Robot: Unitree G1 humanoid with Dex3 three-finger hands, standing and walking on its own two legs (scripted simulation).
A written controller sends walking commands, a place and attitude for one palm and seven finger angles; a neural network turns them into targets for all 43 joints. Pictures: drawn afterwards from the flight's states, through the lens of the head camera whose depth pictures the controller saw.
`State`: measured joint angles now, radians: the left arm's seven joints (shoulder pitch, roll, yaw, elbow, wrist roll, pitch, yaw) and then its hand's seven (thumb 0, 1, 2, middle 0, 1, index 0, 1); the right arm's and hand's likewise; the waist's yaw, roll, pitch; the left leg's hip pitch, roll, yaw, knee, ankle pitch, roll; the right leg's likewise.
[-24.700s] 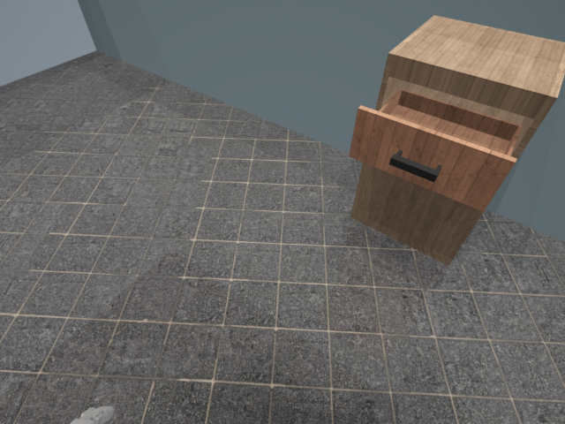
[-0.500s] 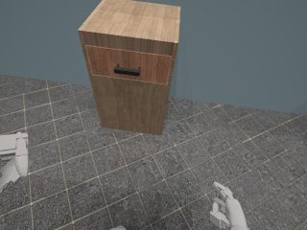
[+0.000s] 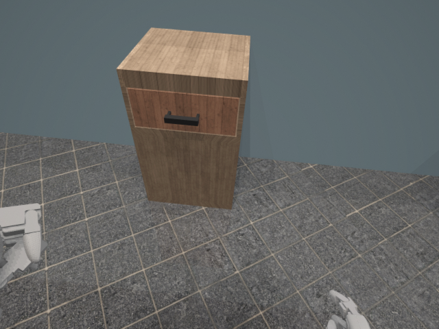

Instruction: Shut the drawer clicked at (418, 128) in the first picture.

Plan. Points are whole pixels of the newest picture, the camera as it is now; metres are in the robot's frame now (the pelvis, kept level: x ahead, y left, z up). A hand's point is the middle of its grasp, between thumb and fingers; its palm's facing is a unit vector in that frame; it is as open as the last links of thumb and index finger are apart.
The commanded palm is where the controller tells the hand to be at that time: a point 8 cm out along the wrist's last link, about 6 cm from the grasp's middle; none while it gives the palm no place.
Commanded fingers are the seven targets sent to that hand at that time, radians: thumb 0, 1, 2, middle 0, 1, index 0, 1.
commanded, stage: stop stepping back and stand still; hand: left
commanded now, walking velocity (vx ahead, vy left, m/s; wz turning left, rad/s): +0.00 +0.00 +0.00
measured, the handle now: (182, 117) +0.90 +0.18 -0.14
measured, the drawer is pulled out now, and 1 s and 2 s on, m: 0.00 0.00 0.00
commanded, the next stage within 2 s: let the arm hang, fingers relaxed in 0.04 s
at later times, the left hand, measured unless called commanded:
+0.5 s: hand out of the picture +0.00 +0.21 -0.18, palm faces +0.04 -0.98 -0.21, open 3.4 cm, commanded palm none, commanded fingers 0.00 0.90 0.90 -0.64 -0.78 -0.64 -0.78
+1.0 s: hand out of the picture -0.01 +0.19 -0.16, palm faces +0.02 -0.97 -0.24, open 7.2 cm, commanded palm none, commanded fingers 0.00 0.90 0.90 -0.20 -0.30 -0.20 -0.30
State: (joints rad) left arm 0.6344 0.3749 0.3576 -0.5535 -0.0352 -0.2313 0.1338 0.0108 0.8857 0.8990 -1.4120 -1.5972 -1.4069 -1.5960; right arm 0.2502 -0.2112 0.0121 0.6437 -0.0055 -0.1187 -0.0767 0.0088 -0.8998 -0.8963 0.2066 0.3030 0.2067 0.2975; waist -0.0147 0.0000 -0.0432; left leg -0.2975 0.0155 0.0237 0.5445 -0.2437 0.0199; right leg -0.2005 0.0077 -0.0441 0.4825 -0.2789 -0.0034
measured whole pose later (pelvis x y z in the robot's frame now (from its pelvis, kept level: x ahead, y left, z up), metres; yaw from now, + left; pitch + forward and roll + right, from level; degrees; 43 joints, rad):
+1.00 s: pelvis -0.02 +0.00 +0.01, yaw +0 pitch -2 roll +0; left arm 0.27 0.19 0.00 1.12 0.01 0.00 0.02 0.00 0.91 0.90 -0.23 -0.34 -0.23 -0.33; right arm 0.25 -0.17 -0.01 1.12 -0.02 0.01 -0.01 0.00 -0.90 -0.90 0.20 0.30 0.20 0.30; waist -0.01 0.02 0.03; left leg -0.22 -0.02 0.03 0.40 -0.14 0.03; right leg -0.16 -0.03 -0.04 0.43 -0.23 0.00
